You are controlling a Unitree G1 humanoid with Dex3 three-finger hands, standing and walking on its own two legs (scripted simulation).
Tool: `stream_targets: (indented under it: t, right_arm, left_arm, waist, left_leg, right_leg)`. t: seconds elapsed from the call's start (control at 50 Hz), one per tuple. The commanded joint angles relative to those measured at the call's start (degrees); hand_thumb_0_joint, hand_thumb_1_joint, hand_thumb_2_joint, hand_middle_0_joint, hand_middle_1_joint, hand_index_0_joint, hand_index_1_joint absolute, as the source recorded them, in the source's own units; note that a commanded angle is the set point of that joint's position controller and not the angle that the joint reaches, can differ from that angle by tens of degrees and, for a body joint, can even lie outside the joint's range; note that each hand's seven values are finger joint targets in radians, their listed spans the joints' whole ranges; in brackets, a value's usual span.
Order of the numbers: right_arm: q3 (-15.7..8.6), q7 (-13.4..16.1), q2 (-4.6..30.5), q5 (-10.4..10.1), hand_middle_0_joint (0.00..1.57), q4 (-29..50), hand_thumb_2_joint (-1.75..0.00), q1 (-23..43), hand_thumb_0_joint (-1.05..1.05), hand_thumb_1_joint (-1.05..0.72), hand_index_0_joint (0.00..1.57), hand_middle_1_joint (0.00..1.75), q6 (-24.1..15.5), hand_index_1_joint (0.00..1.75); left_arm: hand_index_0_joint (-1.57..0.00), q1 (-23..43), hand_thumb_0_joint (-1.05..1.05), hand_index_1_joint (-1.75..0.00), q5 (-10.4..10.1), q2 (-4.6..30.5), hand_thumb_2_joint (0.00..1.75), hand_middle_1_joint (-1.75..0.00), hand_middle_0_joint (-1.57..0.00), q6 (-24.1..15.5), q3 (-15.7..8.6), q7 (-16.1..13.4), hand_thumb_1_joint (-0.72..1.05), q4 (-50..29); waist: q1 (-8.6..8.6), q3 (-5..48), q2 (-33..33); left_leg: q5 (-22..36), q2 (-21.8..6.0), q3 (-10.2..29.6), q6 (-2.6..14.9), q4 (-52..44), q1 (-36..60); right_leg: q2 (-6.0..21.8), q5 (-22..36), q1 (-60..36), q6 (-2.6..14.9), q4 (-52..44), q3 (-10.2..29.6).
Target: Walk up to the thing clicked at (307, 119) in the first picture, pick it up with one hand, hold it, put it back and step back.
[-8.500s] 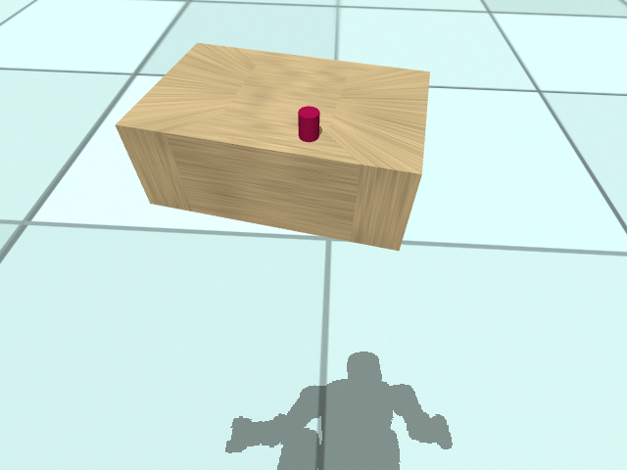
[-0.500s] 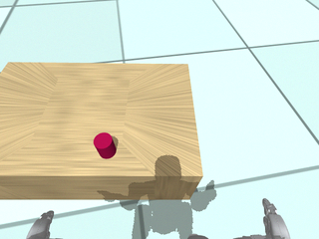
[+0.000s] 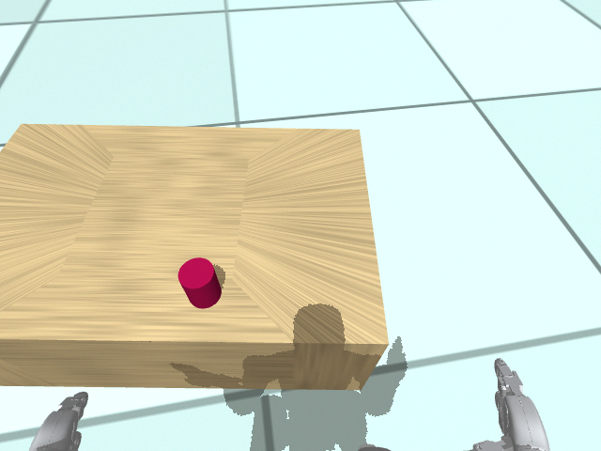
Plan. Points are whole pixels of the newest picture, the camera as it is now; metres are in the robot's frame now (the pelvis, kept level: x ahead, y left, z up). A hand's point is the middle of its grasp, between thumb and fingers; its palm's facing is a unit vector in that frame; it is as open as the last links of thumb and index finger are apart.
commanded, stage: go down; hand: left
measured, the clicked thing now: (200, 283) +0.48 +0.22 -0.27
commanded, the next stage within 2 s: approach in 1.94 s
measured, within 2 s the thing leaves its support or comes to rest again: neither
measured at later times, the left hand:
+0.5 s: hand (74, 445) +0.16 +0.29 -0.06, palm faces +0.13 -0.94 -0.32, open 17.4 cm
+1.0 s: hand (33, 326) +0.28 +0.35 +0.00, palm faces +0.21 -0.96 -0.18, open 17.4 cm
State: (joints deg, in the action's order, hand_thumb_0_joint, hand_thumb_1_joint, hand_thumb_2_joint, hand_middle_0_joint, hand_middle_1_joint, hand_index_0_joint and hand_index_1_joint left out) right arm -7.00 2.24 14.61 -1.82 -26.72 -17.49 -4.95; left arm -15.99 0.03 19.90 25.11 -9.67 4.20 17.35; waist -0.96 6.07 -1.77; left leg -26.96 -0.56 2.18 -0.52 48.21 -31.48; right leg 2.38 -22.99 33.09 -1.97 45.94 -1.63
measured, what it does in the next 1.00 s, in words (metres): stands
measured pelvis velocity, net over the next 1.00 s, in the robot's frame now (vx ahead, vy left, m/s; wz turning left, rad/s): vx -0.02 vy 0.00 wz -0.01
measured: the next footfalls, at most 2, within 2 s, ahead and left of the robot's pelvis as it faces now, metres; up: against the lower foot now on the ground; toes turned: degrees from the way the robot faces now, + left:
none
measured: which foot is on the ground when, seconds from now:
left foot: down 0.00-1.00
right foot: down 0.00-1.00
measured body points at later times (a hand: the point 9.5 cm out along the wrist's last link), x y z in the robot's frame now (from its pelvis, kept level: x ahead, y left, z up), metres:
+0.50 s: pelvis -0.01 +0.00 -0.01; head +0.02 +0.00 +0.44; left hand +0.15 +0.34 -0.04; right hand +0.15 -0.26 -0.04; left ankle -0.03 +0.12 -0.70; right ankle -0.01 -0.14 -0.70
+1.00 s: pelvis -0.02 +0.00 -0.01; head +0.03 +0.01 +0.43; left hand +0.27 +0.40 +0.02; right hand +0.12 -0.27 -0.06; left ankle -0.03 +0.12 -0.70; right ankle -0.01 -0.14 -0.70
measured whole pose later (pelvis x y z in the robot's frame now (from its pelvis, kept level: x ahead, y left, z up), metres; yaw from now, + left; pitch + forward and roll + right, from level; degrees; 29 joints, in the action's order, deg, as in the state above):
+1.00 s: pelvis -0.02 +0.00 -0.01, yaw -1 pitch +12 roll -1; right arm -1.7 5.2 14.8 -2.7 -19.7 -22.5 -10.6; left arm 12.0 -6.4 36.8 7.3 -28.3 21.5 42.8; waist -2.4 6.6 -0.1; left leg -27.6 -1.1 1.9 -0.6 54.1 -38.6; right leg 1.8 -22.9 40.2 -1.8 51.1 -1.1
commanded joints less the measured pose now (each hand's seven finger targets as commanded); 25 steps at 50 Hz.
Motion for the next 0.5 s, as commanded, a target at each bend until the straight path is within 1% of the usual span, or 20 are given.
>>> stream_targets:
  t: [0.0,0.02,0.04,0.08,0.1,0.16,0.18,0.2,0.22,0.24,0.26,0.28,0.3,0.32,0.36,0.4,0.42,0.44,0.46,0.48]
  right_arm:
    - [-2.93,0.92,8.18,0.03,0.05,13.06,-0.04,0.07,0.0,0.55,0.05,0.05,-3.28,0.05]
    - [-2.98,1.09,8.02,-0.04,0.05,13.17,-0.04,-0.24,0.0,0.55,0.05,0.05,-3.38,0.05]
    - [-2.55,1.31,7.55,-0.14,0.05,13.75,-0.04,-0.79,0.0,0.55,0.05,0.05,-3.17,0.05]
    - [-2.84,1.57,8.18,-0.09,0.05,16.36,-0.04,-1.16,0.0,0.56,0.05,0.05,-3.27,0.05]
    - [-2.13,1.68,7.43,-0.11,0.05,15.9,-0.04,-2.02,0.0,0.56,0.05,0.05,-3.12,0.05]
    - [-2.37,2.41,7.79,-0.3,0.05,18.08,-0.04,-3.83,0.0,0.56,0.05,0.05,-3.27,0.05]
    - [-1.04,2.44,6.68,-0.4,0.05,19.04,-0.04,-2.91,0.0,0.55,0.05,0.05,-3.44,0.05]
    - [-2.69,2.67,7.93,-0.4,0.05,19.73,-0.04,-3.81,0.0,0.55,0.05,0.05,-3.49,0.05]
    - [-1.87,2.8,7.37,-0.25,0.05,20.23,-0.04,-4.16,0.0,0.55,0.05,0.05,-3.53,0.05]
    - [-0.68,2.9,6.05,-0.46,0.05,18.88,-0.04,-4.89,0.0,0.55,0.05,0.05,-3.42,0.05]
    - [-1.91,3.06,7.37,-0.41,0.05,20.13,-0.04,-5.62,0.0,0.55,0.05,0.05,-3.43,0.05]
    - [-1.54,3.05,7.04,-0.44,0.05,21.56,-0.04,-5.0,0.0,0.55,0.05,0.05,-3.61,0.05]
    - [-1.8,3.02,7.13,-0.47,0.05,21.55,-0.04,-6.07,0.0,0.55,0.05,0.05,-3.61,0.05]
    - [-0.04,2.94,5.89,-0.52,0.05,21.92,-0.04,-6.46,0.0,0.55,0.05,0.05,-3.43,0.05]
    - [-0.5,3.03,6.5,-0.59,0.05,24.69,-0.04,-6.07,0.0,0.55,0.05,0.05,-3.29,0.05]
    - [-0.58,3.2,7.29,-0.76,0.05,26.89,-0.04,-6.46,0.0,0.55,0.05,0.05,-3.8,0.05]
    - [-0.53,3.46,7.12,-0.83,0.05,27.49,-0.04,-6.01,0.0,0.55,0.05,0.05,-4.05,0.05]
    - [-1.48,3.81,7.47,-0.86,0.05,27.4,-0.04,-6.23,0.0,0.55,0.05,0.05,-4.33,0.05]
    - [-1.95,4.24,7.85,-0.81,0.05,26.28,-0.04,-7.22,0.0,0.55,0.05,0.05,-4.58,0.05]
    - [-1.29,4.37,7.12,-0.84,0.05,24.3,-0.04,-8.04,0.0,0.55,0.05,0.05,-4.81,0.05]
  left_arm:
    - [-0.07,1.34,0.0,-0.04,-0.03,12.46,0.04,-0.03,-0.08,-2.23,-6.66,-0.29,-0.56,-11.49]
    - [-0.06,0.25,0.0,-0.04,-0.32,12.7,0.04,-0.03,-0.07,-2.16,-7.43,-0.18,-0.55,-11.77]
    - [-0.07,-1.57,0.0,-0.05,-0.27,13.14,0.05,-0.04,-0.08,-1.97,-7.89,-0.08,-0.56,-10.74]
    - [-0.06,0.25,0.0,-0.05,-0.77,13.91,0.06,-0.04,-0.07,-2.36,-8.35,0.5,-0.55,-14.34]
    - [-0.06,-2.77,0.0,-0.05,-0.69,13.84,0.06,-0.04,-0.07,-2.02,-8.84,0.54,-0.56,-11.39]
    - [-0.06,-0.27,0.0,-0.05,-1.31,15.99,0.06,-0.04,-0.08,-2.69,-10.22,1.53,-0.55,-15.86]
    - [-0.06,-1.98,0.0,-0.04,-1.27,15.21,0.05,-0.03,-0.07,-2.47,-9.99,1.7,-0.53,-14.74]
    - [-0.06,-0.89,0.0,-0.05,-1.51,15.91,0.06,-0.04,-0.07,-2.72,-10.57,2.06,-0.55,-16.52]
    - [-0.06,-0.68,0.0,-0.05,-1.33,15.47,0.06,-0.04,-0.07,-2.88,-10.06,2.3,-0.54,-17.08]
    - [-0.06,-3.07,0.0,-0.05,-1.48,15.93,0.06,-0.04,-0.07,-2.61,-10.81,2.52,-0.56,-14.81]
    - [-0.06,-1.79,0.0,-0.06,-1.69,15.59,0.07,-0.04,-0.07,-2.78,-10.32,2.97,-0.56,-16.26]
    - [-0.07,-1.28,0.0,-0.05,-1.88,15.35,0.06,-0.04,-0.08,-2.84,-10.05,3.41,-0.57,-18.14]
    - [-0.06,-3.09,0.0,-0.05,-1.94,15.05,0.06,-0.04,-0.08,-2.56,-10.36,3.58,-0.57,-16.42]
    - [-0.06,-4.56,0.0,-0.06,-2.03,15.38,0.07,-0.05,-0.07,-2.25,-10.92,3.74,-0.56,-15.89]
    - [-0.06,-1.97,0.0,-0.05,-2.01,16.51,0.06,-0.03,-0.07,-2.39,-11.18,4.04,-0.56,-17.86]
    - [-0.06,3.38,0.0,-0.06,-2.4,18.64,0.08,-0.05,-0.07,-3.29,-12.39,4.13,-0.56,-20.18]
    - [-0.06,5.49,0.0,-0.05,-2.59,20.31,0.07,-0.04,-0.07,-3.91,-13.76,3.97,-0.55,-20.99]
    - [-0.05,7.41,0.0,-0.05,-2.59,20.49,0.08,-0.04,-0.07,-4.55,-14.04,3.73,-0.54,-20.06]
    - [-0.05,9.06,0.0,-0.06,-2.83,22.51,0.09,-0.05,-0.07,-5.37,-15.57,3.71,-0.56,-19.81]
    - [-0.05,11.18,0.0,-0.07,-3.08,22.0,0.1,-0.05,-0.06,-5.92,-15.31,3.76,-0.56,-18.12]
  waist:
    - [0.07,9.84,0.26]
    - [0.75,9.84,-0.44]
    - [0.67,9.5,-0.59]
    - [0.38,10.43,0.25]
    - [0.42,9.53,-0.33]
    - [-0.03,10.23,-1.16]
    - [0.36,9.05,-0.8]
    - [-0.32,9.2,-0.65]
    - [0.12,8.59,-0.84]
    - [0.58,7.17,-2.01]
    - [-0.37,7.48,-1.33]
    - [0.01,7.71,-1.47]
    - [-0.39,7.38,-2.04]
    - [0.39,7.18,-2.36]
    - [-0.15,8.05,-1.55]
    - [-1.11,8.51,-1.82]
    - [-0.68,8.88,-2.44]
    - [-1.32,8.45,-2.09]
    - [-1.2,7.75,-1.97]
    - [-1.26,6.45,-2.6]
  left_leg:
    - [20.46,1.34,-1.48,0.01,-5.05,1.87]
    - [19.68,1.4,-1.49,-0.01,-5.09,1.52]
    - [18.85,1.51,-1.62,0.07,-4.93,1.14]
    - [19.06,1.45,-1.66,0.17,-4.32,0.97]
    - [19.13,1.52,-1.71,0.13,-4.07,0.22]
    - [19.38,1.61,-1.83,0.25,-3.09,0.31]
    - [18.3,1.79,-1.8,0.37,-3.08,-0.37]
    - [17.99,1.7,-1.7,0.39,-2.91,-0.5]
    - [17.59,1.66,-1.6,0.23,-3.12,-0.85]
    - [16.84,1.85,-1.78,0.26,-2.97,-1.51]
    - [16.56,1.59,-1.47,0.24,-3.14,-1.48]
    - [16.71,1.57,-1.4,0.1,-3.2,-1.4]
    - [16.52,1.51,-1.37,0.06,-3.17,-1.33]
    - [16.9,1.39,-1.01,-0.04,-3.35,-1.96]
    - [15.72,1.6,-1.13,0.12,-3.07,-2.01]
    - [14.87,1.19,-0.64,0.07,-3.27,-1.66]
    - [14.48,1.22,-0.62,0.02,-3.11,-1.7]
    - [13.35,1.28,-0.75,0.15,-3.04,-1.6]
    - [12.73,1.21,-0.58,0.21,-3.06,-1.87]
    - [11.83,1.27,-0.58,0.13,-3.13,-2.67]
  right_leg:
    - [-1.5,16.08,-7.28,1.95,-3.51,-1.44]
    - [-1.48,15.17,-7.31,2.11,-3.34,-1.48]
    - [-1.42,14.57,-6.87,2.05,-3.4,-1.4]
    - [-1.37,14.87,-6.84,1.9,-2.99,-1.36]
    - [-1.36,15.01,-6.2,1.92,-2.7,-1.32]
    - [-1.1,15.58,-5.67,1.8,-2.13,-1.06]
    - [-1.12,14.68,-5.26,1.77,-2.09,-1.02]
    - [-1.12,14.47,-4.94,1.71,-2.02,-1.04]
    - [-1.25,13.57,-4.05,1.84,-1.78,-1.12]
    - [-1.11,12.9,-3.87,1.9,-1.86,-1.17]
    - [-1.36,12.38,-3.15,1.96,-1.69,-1.27]
    - [-1.46,12.22,-3.06,1.92,-1.52,-1.49]
    - [-1.53,11.99,-2.91,2.0,-1.23,-1.59]
    - [-1.74,11.79,-2.84,2.21,-0.88,-1.87]
    - [-1.63,11.17,-2.54,2.02,-1.0,-1.69]
    - [-1.8,10.26,-2.49,1.96,-0.76,-1.59]
    - [-1.65,10.09,-2.66,1.93,-0.74,-1.48]
    - [-1.58,9.49,-1.91,1.84,-0.86,-1.23]
    - [-1.49,8.91,-1.71,1.77,-0.91,-1.3]
    - [-1.42,8.15,-0.55,1.83,-0.9,-1.11]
